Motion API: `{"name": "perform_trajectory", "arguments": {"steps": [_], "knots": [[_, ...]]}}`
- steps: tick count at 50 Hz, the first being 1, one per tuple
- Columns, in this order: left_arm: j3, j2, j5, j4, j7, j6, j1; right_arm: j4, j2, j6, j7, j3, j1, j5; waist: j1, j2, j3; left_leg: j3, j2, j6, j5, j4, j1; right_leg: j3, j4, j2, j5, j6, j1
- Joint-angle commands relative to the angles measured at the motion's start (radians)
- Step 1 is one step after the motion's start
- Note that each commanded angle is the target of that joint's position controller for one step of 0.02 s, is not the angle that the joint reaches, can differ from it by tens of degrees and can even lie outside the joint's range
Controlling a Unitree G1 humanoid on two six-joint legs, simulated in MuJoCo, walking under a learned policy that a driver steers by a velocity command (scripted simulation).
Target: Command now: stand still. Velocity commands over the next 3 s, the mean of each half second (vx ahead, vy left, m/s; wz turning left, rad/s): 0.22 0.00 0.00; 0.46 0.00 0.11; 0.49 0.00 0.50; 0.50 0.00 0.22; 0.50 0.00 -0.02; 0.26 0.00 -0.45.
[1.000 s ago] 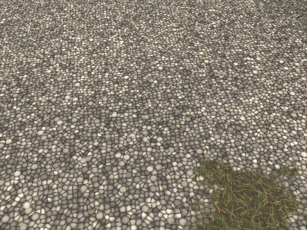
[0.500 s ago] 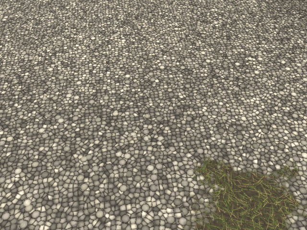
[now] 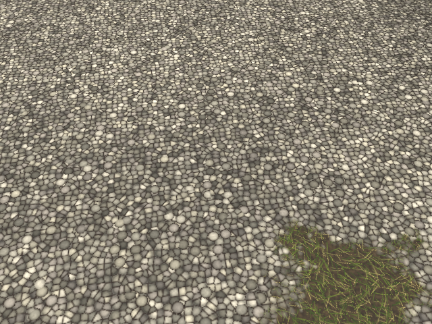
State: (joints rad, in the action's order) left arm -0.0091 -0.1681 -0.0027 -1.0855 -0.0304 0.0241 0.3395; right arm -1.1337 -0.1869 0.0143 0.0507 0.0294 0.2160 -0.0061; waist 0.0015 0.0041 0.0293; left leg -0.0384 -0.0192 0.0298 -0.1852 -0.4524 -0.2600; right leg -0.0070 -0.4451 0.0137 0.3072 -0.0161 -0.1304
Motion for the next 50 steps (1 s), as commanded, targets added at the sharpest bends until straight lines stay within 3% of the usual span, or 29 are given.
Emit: {"name": "perform_trajectory", "arguments": {"steps": [1, 4, 6, 7, 9, 10, 12, 15, 16, 17, 18, 19, 20, 21, 23, 24, 27, 30, 32, 37, 39, 41, 42, 43, 44, 45, 46, 48, 50], "knots": [[-0.013, -0.086, 0.0, 0.009, -0.002, 0.004, 0.089, 0.018, -0.093, -0.004, 0.003, 0.013, 0.043, 0.0, 0.0, -0.006, 0.025, -0.004, -0.005, -0.039, 0.125, 0.041, 0.096, 0.031, 0.107, -0.035, -0.144, -0.025, -0.132], [-0.013, -0.086, 0.0, 0.01, -0.002, 0.004, 0.094, 0.018, -0.092, -0.004, 0.003, 0.013, 0.046, 0.0, 0.0, -0.006, 0.026, -0.004, -0.005, -0.039, 0.126, 0.041, 0.096, 0.031, 0.107, -0.035, -0.145, -0.025, -0.132], [-0.019, -0.097, -0.006, -0.003, -0.005, 0.001, 0.123, 0.006, -0.081, -0.003, 0.004, 0.011, 0.064, -0.003, -0.006, -0.031, 0.018, 0.045, 0.04, -0.039, -0.083, -0.001, 0.083, 0.041, 0.14, -0.03, 0.124, -0.045, -0.134], [-0.031, -0.135, -0.012, 0.008, -0.009, -0.002, 0.114, 0.008, -0.086, -0.006, 0.003, 0.015, 0.064, -0.007, -0.01, -0.072, 0.046, 0.086, 0.073, -0.042, -0.225, -0.063, 0.032, 0.088, 0.17, -0.056, 0.303, -0.076, -0.154], [-0.055, -0.201, -0.025, 0.029, -0.012, 0.007, 0.114, 0.039, -0.078, -0.03, -0.009, 0.016, 0.016, -0.004, -0.03, -0.162, 0.127, 0.115, 0.068, -0.053, -0.238, -0.247, -0.108, 0.28, 0.281, -0.209, 0.509, -0.165, -0.178], [-0.065, -0.221, -0.027, 0.036, -0.012, 0.017, 0.105, 0.056, -0.07, -0.048, -0.02, 0.014, -0.006, -0.007, -0.034, -0.177, 0.158, 0.081, 0.02, -0.068, -0.209, -0.321, -0.155, 0.364, 0.31, -0.285, 0.491, -0.209, -0.184], [-0.065, -0.192, -0.026, 0.05, -0.008, 0.038, 0.078, 0.077, -0.072, -0.081, -0.037, 0.017, -0.021, -0.02, -0.021, -0.15, 0.19, 0.05, -0.034, -0.096, -0.254, -0.319, -0.244, 0.377, 0.289, -0.319, 0.353, -0.222, -0.116], [-0.063, -0.18, -0.04, 0.072, 0.006, 0.042, 0.016, 0.02, -0.062, -0.11, -0.053, 0.028, 0.141, -0.027, 0.06, -0.104, 0.121, 0.13, 0.028, -0.104, -0.124, -0.07, 0.071, 0.213, 0.149, -0.213, 0.176, -0.166, -0.202], [-0.06, -0.176, -0.04, 0.086, 0.009, 0.047, -0.013, -0.018, -0.082, -0.111, -0.054, 0.043, 0.252, -0.022, 0.105, -0.072, 0.08, 0.109, 0.043, -0.103, -0.088, -0.025, 0.216, 0.155, 0.023, -0.159, 0.036, -0.142, -0.267], [-0.043, -0.127, -0.031, 0.113, 0.016, 0.058, -0.058, -0.041, -0.165, -0.114, -0.049, 0.068, 0.396, -0.018, 0.158, 0.138, 0.025, -0.178, -0.14, -0.163, -0.146, 0.118, 0.36, 0.017, -0.343, -0.048, -0.045, -0.08, -0.395], [-0.025, -0.049, -0.035, 0.152, 0.017, 0.077, -0.043, -0.043, -0.27, -0.128, -0.063, 0.085, 0.485, -0.014, 0.15, 0.378, -0.025, -0.625, -0.351, -0.309, -0.22, 0.288, 0.463, 0.002, -0.622, 0.059, 0.202, -0.057, -0.612], [-0.04, -0.116, -0.049, 0.159, 0.019, 0.092, -0.068, -0.022, -0.171, -0.144, -0.067, 0.051, 0.385, -0.003, 0.091, 0.183, 0.037, -0.643, -0.38, -0.318, -0.264, 0.289, 0.397, 0.105, -0.775, -0.013, 0.194, -0.081, -0.688], [-0.044, -0.136, -0.057, 0.163, 0.026, 0.099, -0.077, 0.016, -0.126, -0.152, -0.07, 0.037, 0.288, -0.005, 0.053, 0.103, 0.079, -0.515, -0.344, -0.283, -0.237, 0.291, 0.344, 0.121, -0.798, -0.059, 0.08, -0.105, -0.705], [-0.048, -0.138, -0.048, 0.153, 0.027, 0.099, -0.073, 0.045, -0.122, -0.153, -0.075, 0.03, 0.219, -0.009, 0.028, 0.052, 0.081, -0.396, -0.294, -0.251, -0.182, 0.305, 0.308, 0.101, -0.759, -0.097, -0.008, -0.107, -0.681], [-0.065, -0.162, -0.029, 0.153, 0.029, 0.091, -0.099, 0.061, -0.093, -0.139, -0.072, 0.015, 0.196, -0.007, 0.013, 0.052, 0.084, -0.215, -0.224, -0.199, 0.013, 0.325, 0.266, 0.072, -0.632, -0.141, -0.105, -0.087, -0.616], [-0.066, -0.149, -0.028, 0.154, 0.033, 0.085, -0.11, 0.058, -0.088, -0.134, -0.066, 0.011, 0.224, -0.001, 0.017, 0.068, 0.076, -0.163, -0.198, -0.191, 0.089, 0.329, 0.258, 0.05, -0.591, -0.138, -0.134, -0.071, -0.59], [-0.068, -0.127, -0.025, 0.192, 0.04, 0.08, -0.213, 0.051, -0.125, -0.132, -0.043, 0.013, 0.288, 0.008, 0.032, 0.054, 0.081, -0.102, -0.184, -0.206, 0.215, 0.343, 0.275, 0.033, -0.455, -0.131, -0.275, -0.028, -0.629], [-0.051, -0.096, -0.023, 0.245, 0.05, 0.088, -0.362, 0.075, -0.146, -0.125, -0.026, 0.016, 0.27, 0.003, 0.06, 0.062, 0.116, -0.021, -0.135, -0.19, 0.182, 0.362, 0.186, -0.009, -0.177, -0.091, -0.437, -0.014, -0.542], [-0.042, -0.092, -0.027, 0.271, 0.062, 0.089, -0.434, 0.067, -0.165, -0.122, -0.021, 0.024, 0.302, -0.006, 0.08, 0.065, 0.131, -0.011, -0.148, -0.193, 0.147, 0.374, 0.165, -0.018, -0.09, -0.075, -0.491, -0.011, -0.481], [-0.039, -0.131, -0.031, 0.323, 0.089, 0.097, -0.49, 0.058, -0.177, -0.11, -0.021, 0.046, 0.311, -0.019, 0.063, 0.042, 0.135, -0.002, -0.217, -0.175, 0.216, 0.281, 0.344, 0.034, 0.027, -0.085, -0.461, -0.064, -0.5], [-0.052, -0.17, -0.029, 0.315, 0.089, 0.102, -0.433, 0.065, -0.201, -0.095, -0.027, 0.058, 0.303, -0.015, 0.024, 0.051, 0.08, -0.015, -0.227, -0.163, 0.449, 0.169, 0.405, 0.018, 0.018, -0.05, -0.361, -0.085, -0.403], [-0.091, -0.244, -0.035, 0.242, 0.072, 0.101, -0.168, 0.084, -0.215, -0.079, -0.043, 0.062, 0.263, -0.001, -0.113, 0.072, -0.073, -0.02, -0.186, -0.139, 0.662, -0.16, 0.339, 0.003, 0.014, -0.025, -0.341, -0.131, -0.072], [-0.105, -0.297, -0.017, 0.192, 0.06, 0.097, 0.02, 0.111, -0.155, -0.088, -0.051, 0.041, 0.242, 0.008, -0.169, 0.027, -0.207, -0.022, -0.119, -0.115, 0.366, -0.452, 0.071, 0.145, -0.093, -0.179, -0.419, -0.164, 0.278], [-0.104, -0.339, 0.01, 0.177, 0.062, 0.091, 0.07, 0.105, -0.02, -0.108, -0.058, 0.01, 0.361, 0.022, -0.083, -0.311, -0.334, 0.01, 0.064, -0.063, -0.427, -0.847, -0.25, 0.382, -0.181, -0.369, -0.735, -0.224, 0.572], [-0.1, -0.31, 0.01, 0.166, 0.077, 0.089, 0.11, 0.104, -0.052, -0.133, -0.049, 0.009, 0.41, -0.04, -0.11, -0.291, -0.456, -0.132, 0.087, -0.058, -0.427, -0.979, -0.375, 0.626, 0.011, -0.446, -0.442, -0.315, 0.603], [-0.087, -0.24, 0.006, 0.178, 0.076, 0.092, 0.047, 0.134, -0.139, -0.144, -0.039, 0.03, 0.273, -0.072, -0.109, -0.149, -0.295, -0.125, 0.011, -0.07, -0.361, -0.979, -0.434, 0.522, 0.075, -0.4, -0.334, -0.269, 0.467], [-0.072, -0.194, 0.007, 0.196, 0.077, 0.104, -0.08, 0.16, -0.167, -0.143, -0.029, 0.042, 0.18, -0.072, -0.077, -0.052, -0.144, -0.099, -0.038, -0.07, -0.215, -0.886, -0.41, 0.357, 0.128, -0.353, -0.418, -0.226, 0.252], [-0.065, -0.161, 0.015, 0.19, 0.081, 0.118, -0.154, 0.15, -0.124, -0.117, -0.021, 0.051, 0.199, -0.031, -0.002, -0.048, -0.088, -0.094, -0.102, -0.067, -0.11, -0.809, -0.304, 0.21, 0.169, -0.294, -0.579, -0.183, 0.065], [-0.063, -0.142, 0.018, 0.166, 0.074, 0.119, -0.142, 0.152, -0.083, -0.089, -0.029, 0.053, 0.23, -0.033, 0.03, -0.082, -0.068, -0.088, -0.121, -0.077, -0.07, -0.762, -0.267, 0.121, 0.222, -0.263, -0.59, -0.165, -0.004]]}}
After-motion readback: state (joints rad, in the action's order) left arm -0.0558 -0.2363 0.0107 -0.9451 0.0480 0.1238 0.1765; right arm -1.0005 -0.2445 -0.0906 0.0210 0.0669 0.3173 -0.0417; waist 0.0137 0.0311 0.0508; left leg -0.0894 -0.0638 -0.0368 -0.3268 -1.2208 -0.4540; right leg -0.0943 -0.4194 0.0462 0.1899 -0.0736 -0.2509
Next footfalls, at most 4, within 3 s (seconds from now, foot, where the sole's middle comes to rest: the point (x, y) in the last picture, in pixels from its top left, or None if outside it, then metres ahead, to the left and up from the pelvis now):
0.84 right None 0.46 -0.11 -0.81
1.38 left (196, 255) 0.76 0.10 -0.81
1.88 right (222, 179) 1.10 0.01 -0.81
2.40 left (142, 150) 1.26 0.35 -0.81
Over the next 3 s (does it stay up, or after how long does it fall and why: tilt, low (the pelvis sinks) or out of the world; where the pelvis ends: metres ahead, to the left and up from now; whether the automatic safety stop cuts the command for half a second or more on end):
stays up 1.38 0.26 -0.05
